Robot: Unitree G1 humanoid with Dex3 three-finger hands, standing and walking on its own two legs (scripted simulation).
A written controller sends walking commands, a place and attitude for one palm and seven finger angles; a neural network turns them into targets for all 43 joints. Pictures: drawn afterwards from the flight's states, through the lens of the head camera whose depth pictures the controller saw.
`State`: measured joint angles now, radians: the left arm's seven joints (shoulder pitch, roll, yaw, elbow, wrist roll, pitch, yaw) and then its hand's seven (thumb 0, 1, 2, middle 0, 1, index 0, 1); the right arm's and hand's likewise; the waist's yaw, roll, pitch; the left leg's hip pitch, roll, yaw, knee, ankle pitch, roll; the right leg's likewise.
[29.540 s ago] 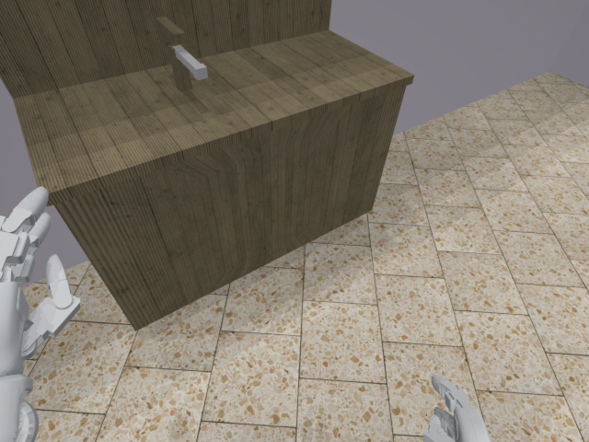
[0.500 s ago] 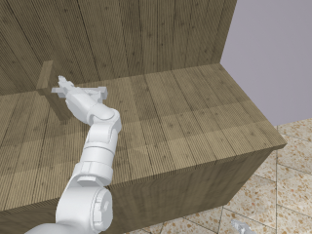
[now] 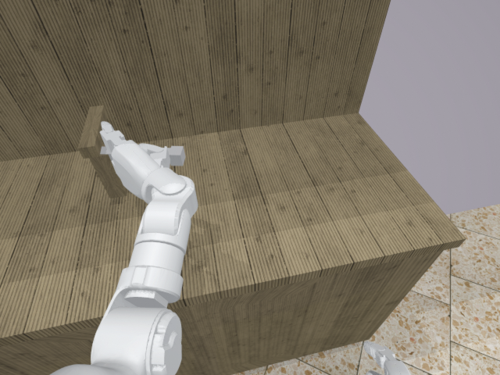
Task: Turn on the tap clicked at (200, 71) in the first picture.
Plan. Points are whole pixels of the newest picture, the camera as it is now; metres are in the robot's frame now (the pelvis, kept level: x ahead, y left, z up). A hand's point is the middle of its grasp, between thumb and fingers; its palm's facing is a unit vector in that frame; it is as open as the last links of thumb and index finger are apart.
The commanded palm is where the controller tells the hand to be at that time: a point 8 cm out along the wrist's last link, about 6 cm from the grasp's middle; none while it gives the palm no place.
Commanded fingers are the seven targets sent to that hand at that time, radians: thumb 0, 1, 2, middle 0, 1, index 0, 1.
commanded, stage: lift the hand up off the lever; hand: left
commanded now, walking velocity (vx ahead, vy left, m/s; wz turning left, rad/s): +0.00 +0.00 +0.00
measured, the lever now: (177, 155) +0.50 +0.18 +0.09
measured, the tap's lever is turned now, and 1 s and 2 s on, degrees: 75 75 75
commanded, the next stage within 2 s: draw the hand back beside the body in 0.52 s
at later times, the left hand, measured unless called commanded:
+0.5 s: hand (165, 152) +0.42 +0.17 +0.16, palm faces +0.77 -0.64 -0.07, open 7.8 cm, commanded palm +0.36 +0.17 +0.16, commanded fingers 0.00 0.90 0.90 -0.15 -0.15 -0.15 -0.15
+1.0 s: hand (148, 192) +0.33 +0.17 +0.16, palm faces +0.21 -0.96 -0.21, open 7.7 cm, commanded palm +0.30 +0.20 +0.17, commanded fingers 0.00 0.90 0.90 -0.17 -0.21 -0.17 -0.21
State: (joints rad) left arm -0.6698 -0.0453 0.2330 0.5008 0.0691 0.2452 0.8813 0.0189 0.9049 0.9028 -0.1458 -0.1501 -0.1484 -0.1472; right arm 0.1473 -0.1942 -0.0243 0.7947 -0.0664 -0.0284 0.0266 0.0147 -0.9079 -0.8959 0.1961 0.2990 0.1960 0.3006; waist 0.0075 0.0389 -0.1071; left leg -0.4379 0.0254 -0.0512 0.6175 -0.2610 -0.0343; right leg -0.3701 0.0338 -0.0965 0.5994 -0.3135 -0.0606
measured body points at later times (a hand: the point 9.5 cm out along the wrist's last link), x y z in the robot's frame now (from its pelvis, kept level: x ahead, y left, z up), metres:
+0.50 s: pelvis +0.00 +0.00 +0.00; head -0.01 -0.01 +0.45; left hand +0.37 +0.20 +0.17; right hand +0.16 -0.22 -0.11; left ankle +0.03 +0.14 -0.73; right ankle +0.00 -0.08 -0.73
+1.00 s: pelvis +0.02 +0.00 +0.02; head -0.01 -0.01 +0.47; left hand +0.31 +0.22 +0.17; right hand +0.16 -0.25 -0.08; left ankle +0.03 +0.14 -0.73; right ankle +0.00 -0.08 -0.73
